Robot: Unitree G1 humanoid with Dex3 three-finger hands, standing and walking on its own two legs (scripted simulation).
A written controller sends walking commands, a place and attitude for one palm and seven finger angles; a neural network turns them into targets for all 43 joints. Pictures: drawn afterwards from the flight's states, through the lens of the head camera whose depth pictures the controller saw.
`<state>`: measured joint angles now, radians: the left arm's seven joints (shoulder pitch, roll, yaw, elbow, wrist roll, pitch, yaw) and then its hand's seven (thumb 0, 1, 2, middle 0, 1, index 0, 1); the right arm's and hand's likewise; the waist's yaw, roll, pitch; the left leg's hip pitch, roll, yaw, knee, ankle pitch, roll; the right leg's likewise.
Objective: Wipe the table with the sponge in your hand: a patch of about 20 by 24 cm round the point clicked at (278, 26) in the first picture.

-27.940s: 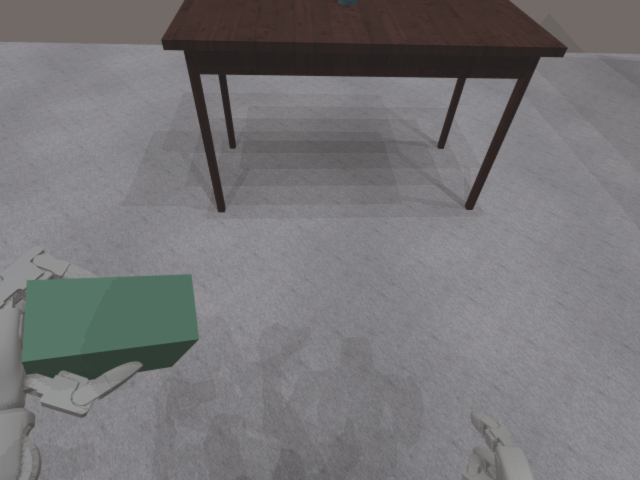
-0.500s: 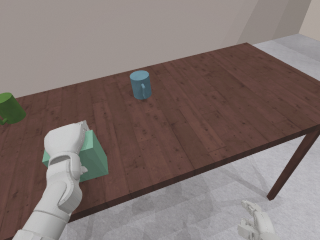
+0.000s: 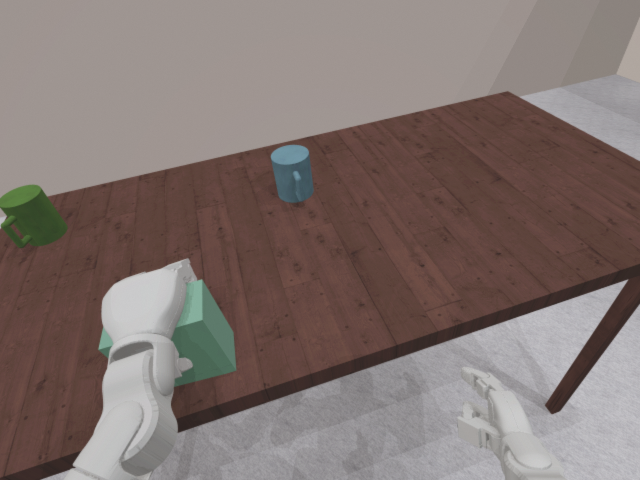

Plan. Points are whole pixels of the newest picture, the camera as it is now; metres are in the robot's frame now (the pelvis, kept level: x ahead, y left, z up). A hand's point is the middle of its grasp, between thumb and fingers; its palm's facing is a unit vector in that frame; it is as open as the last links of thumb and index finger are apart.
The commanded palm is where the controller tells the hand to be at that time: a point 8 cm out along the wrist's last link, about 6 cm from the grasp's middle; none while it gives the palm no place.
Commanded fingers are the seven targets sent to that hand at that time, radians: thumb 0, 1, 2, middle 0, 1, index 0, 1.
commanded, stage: slide across to the third lane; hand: left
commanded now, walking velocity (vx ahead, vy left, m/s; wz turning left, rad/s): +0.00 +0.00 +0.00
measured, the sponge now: (181, 347) +0.26 +0.24 +0.04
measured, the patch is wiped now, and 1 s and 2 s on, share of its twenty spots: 0.90 0.90 0.95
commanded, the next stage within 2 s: wipe forward along the third lane in 0.74 s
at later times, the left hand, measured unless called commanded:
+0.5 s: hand (211, 325) +0.26 +0.18 +0.11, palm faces +0.12 -0.14 -0.98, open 10.3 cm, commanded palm +0.22 +0.17 +0.16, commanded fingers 0.00 0.10 1.30 -1.20 -1.60 -1.20 -1.60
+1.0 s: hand (242, 315) +0.28 +0.15 +0.10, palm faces +0.09 -0.10 -0.99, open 10.3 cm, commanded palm +0.25 +0.14 +0.15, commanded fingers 0.00 0.10 1.30 -1.20 -1.60 -1.20 -1.60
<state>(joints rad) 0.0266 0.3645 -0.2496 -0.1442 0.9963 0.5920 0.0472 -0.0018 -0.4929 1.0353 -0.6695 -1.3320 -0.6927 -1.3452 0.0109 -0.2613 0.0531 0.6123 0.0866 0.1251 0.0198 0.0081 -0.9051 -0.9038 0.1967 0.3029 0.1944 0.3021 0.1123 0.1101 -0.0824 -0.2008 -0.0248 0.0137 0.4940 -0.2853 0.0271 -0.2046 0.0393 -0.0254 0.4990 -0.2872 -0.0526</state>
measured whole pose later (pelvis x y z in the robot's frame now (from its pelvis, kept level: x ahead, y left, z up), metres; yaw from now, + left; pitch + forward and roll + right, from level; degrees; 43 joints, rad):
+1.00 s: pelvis -0.02 -0.04 +0.00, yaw +0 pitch -3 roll +2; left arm -0.19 0.29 -0.37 0.09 0.95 0.62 0.07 -0.02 -0.51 1.04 -0.69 -1.32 -0.71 -1.33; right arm 0.00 -0.26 0.04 0.68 0.09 0.10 -0.01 0.01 -0.91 -0.90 0.20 0.30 0.19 0.30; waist 0.09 0.11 -0.07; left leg -0.18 0.01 0.00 0.46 -0.24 0.00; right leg -0.20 0.08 -0.04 0.49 -0.25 -0.11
